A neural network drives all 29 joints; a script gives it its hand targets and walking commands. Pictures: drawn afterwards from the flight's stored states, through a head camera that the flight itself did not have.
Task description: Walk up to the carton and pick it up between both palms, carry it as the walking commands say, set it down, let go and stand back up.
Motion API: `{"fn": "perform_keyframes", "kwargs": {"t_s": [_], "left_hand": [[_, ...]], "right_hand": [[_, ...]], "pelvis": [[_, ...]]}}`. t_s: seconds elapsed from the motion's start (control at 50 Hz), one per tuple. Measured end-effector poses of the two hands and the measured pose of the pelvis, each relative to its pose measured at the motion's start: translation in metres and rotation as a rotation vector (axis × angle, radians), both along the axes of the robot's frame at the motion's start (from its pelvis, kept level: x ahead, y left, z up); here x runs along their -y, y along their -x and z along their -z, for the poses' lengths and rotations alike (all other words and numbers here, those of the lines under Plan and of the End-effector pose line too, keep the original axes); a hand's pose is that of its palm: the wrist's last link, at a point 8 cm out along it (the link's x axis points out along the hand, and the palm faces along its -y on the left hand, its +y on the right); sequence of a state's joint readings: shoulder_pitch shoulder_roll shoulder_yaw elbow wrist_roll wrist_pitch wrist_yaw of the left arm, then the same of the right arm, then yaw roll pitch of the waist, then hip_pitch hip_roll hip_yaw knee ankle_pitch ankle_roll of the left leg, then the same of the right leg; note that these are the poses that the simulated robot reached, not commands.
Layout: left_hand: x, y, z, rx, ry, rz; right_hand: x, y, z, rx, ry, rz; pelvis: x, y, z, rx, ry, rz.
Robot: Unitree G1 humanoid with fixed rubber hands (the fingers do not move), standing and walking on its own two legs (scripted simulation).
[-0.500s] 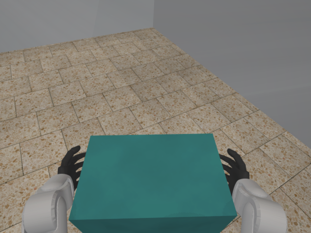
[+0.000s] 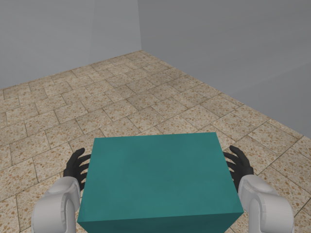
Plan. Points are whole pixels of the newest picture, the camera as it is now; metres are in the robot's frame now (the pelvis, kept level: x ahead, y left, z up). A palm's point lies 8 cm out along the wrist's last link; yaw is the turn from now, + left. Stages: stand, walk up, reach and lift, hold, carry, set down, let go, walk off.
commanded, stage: carry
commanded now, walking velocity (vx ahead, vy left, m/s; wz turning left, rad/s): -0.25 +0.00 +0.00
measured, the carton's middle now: (158, 194) +0.25 -0.01 +0.02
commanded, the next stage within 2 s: none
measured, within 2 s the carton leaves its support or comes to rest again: neither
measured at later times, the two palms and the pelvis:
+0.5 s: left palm out of the picture +0.04 +0.20 +0.07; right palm out of the picture +0.00 -0.18 +0.07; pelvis -0.23 +0.02 -0.01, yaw -2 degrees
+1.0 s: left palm out of the picture -0.24 +0.26 +0.05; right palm out of the picture -0.21 -0.11 +0.07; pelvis -0.46 +0.04 +0.00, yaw +2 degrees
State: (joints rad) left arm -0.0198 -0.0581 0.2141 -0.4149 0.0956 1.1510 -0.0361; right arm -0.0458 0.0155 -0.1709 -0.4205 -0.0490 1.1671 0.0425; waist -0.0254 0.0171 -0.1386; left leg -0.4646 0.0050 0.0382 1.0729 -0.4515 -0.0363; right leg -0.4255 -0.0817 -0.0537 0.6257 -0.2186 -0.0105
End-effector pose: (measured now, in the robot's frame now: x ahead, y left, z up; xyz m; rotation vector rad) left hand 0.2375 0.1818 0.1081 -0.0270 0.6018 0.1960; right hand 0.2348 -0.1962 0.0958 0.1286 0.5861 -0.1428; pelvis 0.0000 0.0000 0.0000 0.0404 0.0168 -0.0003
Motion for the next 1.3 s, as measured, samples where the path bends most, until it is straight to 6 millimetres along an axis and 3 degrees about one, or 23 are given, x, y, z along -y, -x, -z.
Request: {"fn": "perform_keyframes", "kwargs": {"t_s": [0.14,0.18,0.24,0.34,0.42,0.54,0.58,0.64,0.72,0.76,0.82,0.94,1.02,1.16,1.22,1.3], "left_hand": [[-0.049,0.087,0.054,-0.150,0.071,-0.065],[-0.060,0.112,0.059,-0.184,0.083,-0.073],[-0.069,0.135,0.048,-0.151,0.103,-0.080],[-0.061,0.148,0.022,-0.021,0.121,-0.042],[-0.043,0.166,0.023,-0.038,0.078,0.020],[-0.007,0.227,0.035,-0.147,0.006,0.073],[0.002,0.252,0.034,-0.161,0.011,0.066],[0.009,0.285,0.022,-0.104,0.034,0.043],[0.001,0.318,-0.006,0.009,0.002,0.013],[-0.009,0.336,-0.010,0.016,-0.019,-0.004],[-0.026,0.367,0.003,-0.032,-0.014,-0.034],[-0.066,0.444,0.052,-0.145,0.065,-0.086],[-0.083,0.488,0.054,-0.173,0.093,-0.091],[-0.074,0.515,0.021,-0.013,0.129,-0.035],[-0.061,0.531,0.022,-0.026,0.089,0.012],[-0.039,0.567,0.029,-0.090,0.023,0.058]], "right_hand": [[-0.051,0.054,0.020,-0.146,0.084,-0.084],[-0.062,0.076,0.022,-0.183,0.076,-0.077],[-0.070,0.105,0.015,-0.156,0.052,-0.048],[-0.062,0.137,-0.015,-0.020,0.078,-0.013],[-0.044,0.176,-0.005,-0.038,0.075,0.028],[-0.009,0.263,0.039,-0.148,-0.008,0.086],[-0.001,0.290,0.040,-0.162,-0.019,0.092],[0.007,0.316,0.024,-0.103,-0.034,0.097],[0.000,0.330,0.003,0.004,-0.045,0.049],[-0.010,0.337,0.001,0.013,-0.037,0.013],[-0.027,0.353,0.006,-0.030,0.000,-0.039],[-0.068,0.406,0.024,-0.144,0.072,-0.095],[-0.085,0.453,0.022,-0.177,0.050,-0.058],[-0.075,0.508,-0.019,-0.011,0.088,-0.001],[-0.062,0.537,-0.012,-0.028,0.088,0.024],[-0.041,0.590,0.018,-0.093,0.033,0.061]], "pelvis": [[-0.019,0.069,0.007,-0.006,0.005,-0.030],[-0.023,0.087,0.002,-0.002,0.032,-0.016],[-0.025,0.114,-0.004,0.001,0.067,-0.024],[-0.027,0.156,-0.006,-0.032,0.076,-0.019],[-0.025,0.186,-0.001,-0.061,0.064,0.009],[-0.015,0.246,0.003,-0.038,0.076,0.027],[-0.012,0.264,-0.001,-0.016,0.046,0.023],[-0.010,0.290,-0.004,0.012,0.010,0.022],[-0.011,0.322,-0.005,0.012,-0.005,0.015],[-0.012,0.337,-0.004,0.001,-0.008,0.007],[-0.017,0.362,-0.002,-0.014,-0.004,-0.014],[-0.033,0.428,0.007,-0.018,-0.005,-0.045],[-0.040,0.467,-0.003,-0.007,0.047,-0.030],[-0.044,0.525,-0.007,-0.037,0.078,-0.022],[-0.042,0.549,-0.004,-0.054,0.070,-0.002],[-0.032,0.589,0.004,-0.059,0.050,0.016]]}}
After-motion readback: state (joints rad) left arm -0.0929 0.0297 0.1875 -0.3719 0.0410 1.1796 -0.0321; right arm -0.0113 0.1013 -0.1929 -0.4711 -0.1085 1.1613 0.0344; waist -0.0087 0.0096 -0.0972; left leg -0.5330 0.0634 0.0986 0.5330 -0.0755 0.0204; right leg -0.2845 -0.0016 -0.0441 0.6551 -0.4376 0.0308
